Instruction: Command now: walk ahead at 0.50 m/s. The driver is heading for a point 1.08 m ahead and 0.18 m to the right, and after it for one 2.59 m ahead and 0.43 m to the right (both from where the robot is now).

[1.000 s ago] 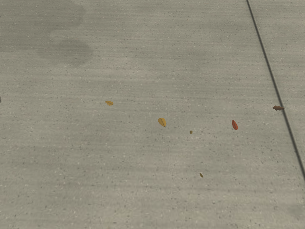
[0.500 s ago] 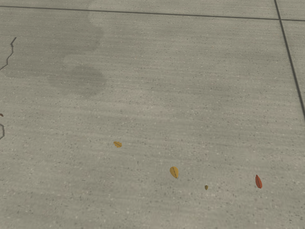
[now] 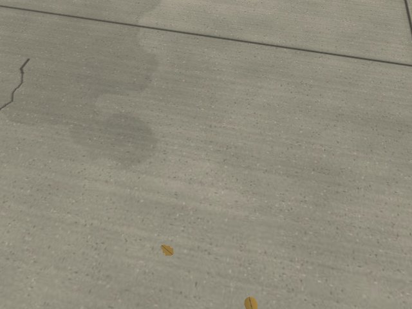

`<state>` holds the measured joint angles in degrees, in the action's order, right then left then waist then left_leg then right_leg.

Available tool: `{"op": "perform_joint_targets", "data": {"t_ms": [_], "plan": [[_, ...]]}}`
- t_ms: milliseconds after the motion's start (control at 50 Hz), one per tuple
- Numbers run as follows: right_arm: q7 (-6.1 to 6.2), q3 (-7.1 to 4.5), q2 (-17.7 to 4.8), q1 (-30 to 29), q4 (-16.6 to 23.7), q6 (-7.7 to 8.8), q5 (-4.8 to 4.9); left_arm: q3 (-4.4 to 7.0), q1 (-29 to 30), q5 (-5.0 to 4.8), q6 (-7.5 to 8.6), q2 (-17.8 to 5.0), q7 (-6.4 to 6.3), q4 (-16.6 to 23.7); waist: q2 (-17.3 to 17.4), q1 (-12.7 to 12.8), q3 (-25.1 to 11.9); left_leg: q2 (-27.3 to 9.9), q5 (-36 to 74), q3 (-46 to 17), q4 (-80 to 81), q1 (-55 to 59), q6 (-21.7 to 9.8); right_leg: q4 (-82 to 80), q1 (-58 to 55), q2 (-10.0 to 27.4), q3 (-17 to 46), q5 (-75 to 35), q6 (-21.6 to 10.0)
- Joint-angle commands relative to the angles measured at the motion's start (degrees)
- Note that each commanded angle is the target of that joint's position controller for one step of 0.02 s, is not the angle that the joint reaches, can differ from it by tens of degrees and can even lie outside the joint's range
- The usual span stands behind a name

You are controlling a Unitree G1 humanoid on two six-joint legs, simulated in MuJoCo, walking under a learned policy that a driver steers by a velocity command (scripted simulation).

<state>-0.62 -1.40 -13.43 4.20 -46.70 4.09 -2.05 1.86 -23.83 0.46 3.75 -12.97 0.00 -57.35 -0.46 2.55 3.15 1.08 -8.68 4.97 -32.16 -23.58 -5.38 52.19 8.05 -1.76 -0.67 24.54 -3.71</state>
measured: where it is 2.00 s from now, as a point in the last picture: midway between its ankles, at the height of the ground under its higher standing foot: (231, 242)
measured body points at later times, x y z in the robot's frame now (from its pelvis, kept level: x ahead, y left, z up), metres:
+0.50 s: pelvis +0.24 -0.02 +0.00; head +0.27 -0.03 +0.45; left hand +0.38 +0.21 -0.13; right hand +0.19 -0.25 -0.16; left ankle +0.09 +0.07 -0.70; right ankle +0.34 -0.09 -0.73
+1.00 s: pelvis +0.28 +0.00 +0.02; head +0.27 +0.00 +0.47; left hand +0.29 +0.23 -0.14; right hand +0.27 -0.23 -0.14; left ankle +0.27 +0.11 -0.73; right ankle +0.34 -0.09 -0.73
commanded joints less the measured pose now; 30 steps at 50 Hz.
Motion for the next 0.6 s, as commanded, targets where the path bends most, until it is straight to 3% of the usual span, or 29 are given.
{"op": "perform_joint_targets", "data": {"t_ms": [20,40,60,120,220,280,320,380,420,440,460,480,500,520,540,560,600], "plan": [[0.02,-2.64,-7.6,11.9,-2.0,-0.27,1.32,1.46,1.5,0.39,0.98,-6.4,0.28,4.8,3.3,-4.8,-4.9,-19.7,-5.3,-27.9,19.1,24.1,-10.1,18.5,27.3,4.1,3.8,-3.9,-1.3],[0.07,-2.15,-5.9,10.4,-2.3,0.13,1.20,1.42,2.3,0.48,0.62,-5.3,0.50,4.7,3.4,-3.2,-2.4,-16.8,-2.6,-22.9,21.0,19.3,-7.9,14.9,25.0,5.8,3.4,-5.9,-1.1],[0.27,-1.76,-4.7,10.1,-3.1,0.51,1.37,1.31,1.7,1.33,-0.14,-4.8,0.80,4.5,4.6,-1.6,-1.4,-14.5,0.4,-19.3,22.4,15.6,-6.4,12.3,22.3,6.8,3.2,-7.0,-0.4],[0.30,-1.94,-5.6,13.5,-5.3,1.77,1.64,1.18,2.4,1.74,-1.55,-3.6,1.68,4.3,4.0,-0.6,-1.8,-12.9,7.6,-14.6,24.4,14.5,-6.7,9.9,21.7,7.1,1.6,-10.2,1.1],[0.33,-1.85,-5.7,19.0,-8.0,1.68,1.78,1.07,14.3,1.41,-1.96,-3.7,1.96,8.0,3.4,-2.7,1.6,-11.4,10.0,-10.8,27.0,18.1,-6.4,-0.3,30.4,8.7,-0.3,-19.7,3.2],[0.53,-1.34,-5.2,20.6,-9.3,1.61,1.56,0.12,18.0,0.98,-1.53,-1.7,1.57,8.9,3.3,-3.2,2.0,-9.8,31.4,-5.6,22.9,18.2,-4.8,-9.9,25.7,6.3,-3.0,-23.1,3.3],[0.79,-1.04,-5.0,22.3,-10.5,1.41,1.36,-0.33,19.3,0.72,-1.32,-1.2,1.04,8.8,4.5,-4.2,0.7,-9.4,38.7,-3.8,19.9,19.8,-3.6,-14.0,21.8,4.1,-4.5,-24.9,2.6],[1.40,-0.78,-4.8,22.3,-11.6,0.85,0.94,-0.24,18.3,0.83,-0.73,-2.3,0.21,8.0,6.3,-3.8,-0.3,-10.6,42.9,-4.7,14.8,23.7,-3.4,-17.8,18.2,2.4,-3.8,-22.5,0.8],[1.93,-0.95,-5.3,20.5,-11.8,0.61,1.03,0.44,11.5,1.14,0.11,-3.9,-0.50,5.3,5.9,-0.9,-2.3,-10.8,45.7,-5.9,7.2,25.6,-2.3,-23.2,11.5,0.6,-3.3,-21.0,-1.1],[2.00,-1.00,-5.6,19.7,-12.0,0.47,1.66,0.75,6.0,1.61,1.09,-4.4,-0.81,3.3,3.5,1.9,-4.4,-8.8,41.0,-4.8,-0.4,24.5,-0.9,-30.2,4.2,1.1,-2.9,-30.0,-1.9],[2.19,-0.55,-4.4,21.0,-10.9,0.79,2.30,1.54,-0.2,2.48,1.96,-8.3,-1.19,1.7,-0.7,2.6,-10.4,-6.4,24.1,-3.8,-10.7,16.7,0.8,-26.5,-8.9,10.2,4.2,-55.2,-3.5],[2.25,0.65,1.7,31.2,-12.4,0.25,4.61,2.13,-2.0,2.23,1.46,-11.0,-1.03,1.5,-12.0,-0.8,-19.7,2.2,-20.8,-1.4,-28.3,4.9,2.5,-22.3,-23.0,26.5,19.8,-83.4,-14.7],[2.80,-0.52,-1.9,30.7,-14.1,-1.03,3.43,1.34,-1.1,-0.49,0.89,-8.3,-0.33,2.2,-5.3,-0.5,-22.2,2.6,-29.0,-8.1,-32.9,4.0,3.0,-22.7,-20.4,26.5,21.2,-86.4,-16.9],[2.61,-0.90,-2.7,27.1,-13.5,-1.76,2.28,1.25,4.2,-1.20,0.26,-7.4,-0.56,2.9,-6.0,-1.2,-16.9,1.5,-27.3,-8.2,-34.8,1.3,3.5,-27.6,-13.6,24.9,19.0,-70.0,-17.5],[2.42,-0.95,-2.6,22.1,-12.8,-2.25,0.73,0.28,8.9,-0.82,-0.18,-4.2,-0.86,3.7,-3.0,-2.1,-9.8,-0.4,-24.0,-8.4,-32.5,0.9,3.8,-32.0,-5.4,21.5,16.3,-56.4,-14.8],[2.07,-1.10,-2.1,19.1,-12.3,-2.78,0.25,-0.43,11.1,-0.42,-0.35,-2.5,-1.35,3.6,-3.4,-3.2,-5.5,-1.8,-21.0,-8.7,-28.2,2.6,4.3,-34.9,0.9,18.5,12.7,-51.0,-12.2],[1.75,-0.54,0.4,21.0,-13.7,-4.16,0.29,-0.97,12.0,0.37,-0.52,-1.7,-1.87,2.7,-4.2,-5.5,-5.0,-1.8,-17.6,-7.2,-21.0,9.7,5.2,-36.6,7.3,14.5,7.2,-46.3,-8.9]]}}
Velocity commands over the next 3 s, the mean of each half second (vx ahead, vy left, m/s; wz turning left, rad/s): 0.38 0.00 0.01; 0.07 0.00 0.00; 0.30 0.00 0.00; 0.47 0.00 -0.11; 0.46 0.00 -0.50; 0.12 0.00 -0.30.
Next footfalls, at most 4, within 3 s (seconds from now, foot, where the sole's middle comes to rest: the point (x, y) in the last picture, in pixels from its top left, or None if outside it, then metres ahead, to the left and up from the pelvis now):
0.46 right None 0.38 -0.09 -0.76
0.80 left None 0.31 0.11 -0.76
1.76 left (202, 231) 0.73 0.06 -0.76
2.32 right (250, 172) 0.99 -0.12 -0.76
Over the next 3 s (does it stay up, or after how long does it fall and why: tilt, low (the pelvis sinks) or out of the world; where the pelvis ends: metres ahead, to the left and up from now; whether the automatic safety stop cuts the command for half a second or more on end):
stays up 1.11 -0.09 0.01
